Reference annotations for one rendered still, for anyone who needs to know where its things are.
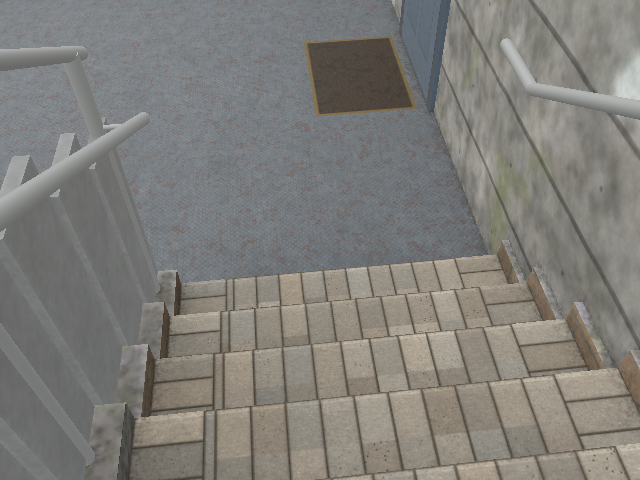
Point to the stairs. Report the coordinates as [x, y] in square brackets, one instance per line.
[427, 370]

